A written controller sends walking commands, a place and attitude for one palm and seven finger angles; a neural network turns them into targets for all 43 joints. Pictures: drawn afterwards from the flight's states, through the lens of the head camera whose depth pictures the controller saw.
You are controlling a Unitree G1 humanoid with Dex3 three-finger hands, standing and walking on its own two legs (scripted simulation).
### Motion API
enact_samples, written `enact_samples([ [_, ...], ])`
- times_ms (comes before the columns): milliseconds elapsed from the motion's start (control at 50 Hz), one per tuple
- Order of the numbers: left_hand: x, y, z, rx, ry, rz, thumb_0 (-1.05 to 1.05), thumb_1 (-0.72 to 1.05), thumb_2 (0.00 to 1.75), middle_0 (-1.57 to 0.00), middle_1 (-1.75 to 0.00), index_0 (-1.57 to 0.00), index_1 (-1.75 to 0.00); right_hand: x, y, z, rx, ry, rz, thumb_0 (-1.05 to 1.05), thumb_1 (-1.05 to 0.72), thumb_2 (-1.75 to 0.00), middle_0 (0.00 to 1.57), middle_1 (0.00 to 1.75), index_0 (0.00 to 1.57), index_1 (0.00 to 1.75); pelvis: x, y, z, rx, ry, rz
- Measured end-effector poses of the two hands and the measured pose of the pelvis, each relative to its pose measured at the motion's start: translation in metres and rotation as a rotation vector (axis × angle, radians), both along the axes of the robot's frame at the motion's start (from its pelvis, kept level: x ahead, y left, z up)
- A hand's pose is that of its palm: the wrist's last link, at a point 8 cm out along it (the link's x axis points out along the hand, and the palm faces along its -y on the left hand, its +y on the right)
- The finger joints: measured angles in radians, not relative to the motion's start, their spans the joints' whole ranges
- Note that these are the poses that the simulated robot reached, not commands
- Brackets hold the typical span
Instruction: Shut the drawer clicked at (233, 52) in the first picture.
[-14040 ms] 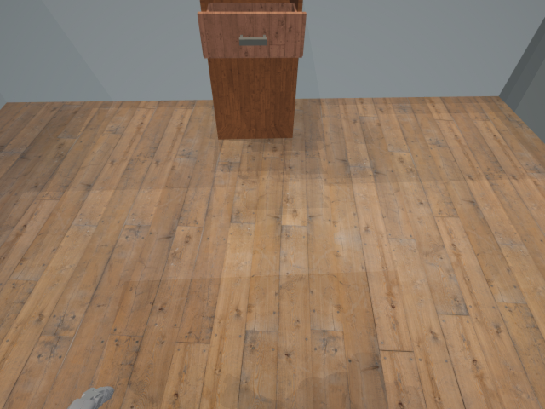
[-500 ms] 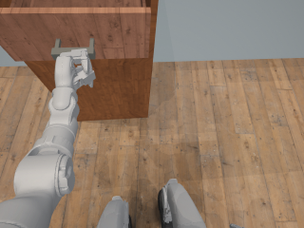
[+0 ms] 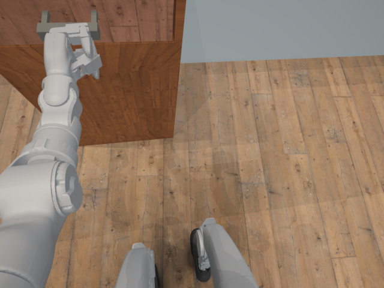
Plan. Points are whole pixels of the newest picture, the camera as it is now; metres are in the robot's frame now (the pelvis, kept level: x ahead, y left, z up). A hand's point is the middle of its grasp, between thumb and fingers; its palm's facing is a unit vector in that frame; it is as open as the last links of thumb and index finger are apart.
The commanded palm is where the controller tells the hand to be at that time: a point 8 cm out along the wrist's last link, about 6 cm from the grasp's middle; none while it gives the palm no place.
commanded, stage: push the drawer shut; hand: left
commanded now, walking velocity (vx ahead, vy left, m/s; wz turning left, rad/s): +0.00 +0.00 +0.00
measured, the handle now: (70, 23) +0.64 +0.15 +0.06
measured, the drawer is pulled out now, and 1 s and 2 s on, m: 0.00 0.00 0.00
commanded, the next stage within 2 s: pull the fist back off the drawer in 0.34 s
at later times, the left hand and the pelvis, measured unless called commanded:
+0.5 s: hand (91, 55) +0.56 +0.11 +0.05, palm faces -0.03 -1.00 -0.07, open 3.1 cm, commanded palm +0.59 +0.14 +0.06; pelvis -0.02 +0.00 -0.01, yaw +0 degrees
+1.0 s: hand (96, 57) +0.56 +0.10 +0.05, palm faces -0.03 -1.00 -0.04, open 3.4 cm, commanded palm +0.53 +0.15 +0.06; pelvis -0.01 +0.01 +0.00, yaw -1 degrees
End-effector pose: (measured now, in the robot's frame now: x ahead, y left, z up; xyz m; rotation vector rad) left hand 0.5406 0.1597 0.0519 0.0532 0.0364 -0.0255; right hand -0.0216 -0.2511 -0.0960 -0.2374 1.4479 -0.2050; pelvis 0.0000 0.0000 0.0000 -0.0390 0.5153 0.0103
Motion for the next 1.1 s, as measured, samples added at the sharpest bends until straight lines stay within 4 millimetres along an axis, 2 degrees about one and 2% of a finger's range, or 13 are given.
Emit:
enact_samples([
  [220, 0.003, 0.008, -0.003, 0.019, 0.016, -0.007, -0.01, 0.66, 0.99, -1.40, -1.60, -1.41, -1.60, -0.007, 0.000, 0.001, -0.015, 0.021, 0.012, 0.01, -0.90, -0.90, 0.20, 0.30, 0.20, 0.30, -0.007, -0.001, -0.004, -0.015, 0.011, 0.016],
  [560, 0.005, 0.009, 0.002, 0.018, 0.027, -0.009, 0.04, 0.63, 1.01, -1.40, -1.60, -1.41, -1.60, -0.036, 0.005, 0.001, -0.042, 0.015, 0.009, 0.00, -0.90, -0.90, 0.20, 0.30, 0.20, 0.30, -0.025, 0.004, -0.011, -0.023, 0.021, 0.016],
  [780, 0.003, 0.007, 0.003, 0.010, 0.014, -0.014, 0.07, 0.68, 0.98, -1.40, -1.60, -1.40, -1.60, -0.049, 0.016, -0.001, -0.006, 0.044, -0.001, 0.01, -0.90, -0.90, 0.20, 0.30, 0.20, 0.30, -0.026, 0.008, -0.014, -0.025, 0.019, 0.012],
  [940, -0.001, 0.002, 0.002, -0.005, 0.003, -0.005, 0.08, 0.76, 0.95, -1.40, -1.60, -1.40, -1.60, -0.038, 0.019, 0.000, 0.023, 0.040, -0.017, 0.01, -0.90, -0.90, 0.20, 0.30, 0.20, 0.30, -0.017, 0.009, -0.008, -0.018, 0.007, -0.002],
  [1100, -0.004, -0.001, 0.002, -0.007, -0.006, 0.004, 0.05, 0.85, 0.91, -1.40, -1.60, -1.40, -1.60, -0.006, 0.014, 0.004, 0.035, -0.003, -0.023, 0.01, -0.90, -0.90, 0.20, 0.30, 0.20, 0.30, 0.001, 0.006, 0.003, -0.005, -0.009, -0.021],
])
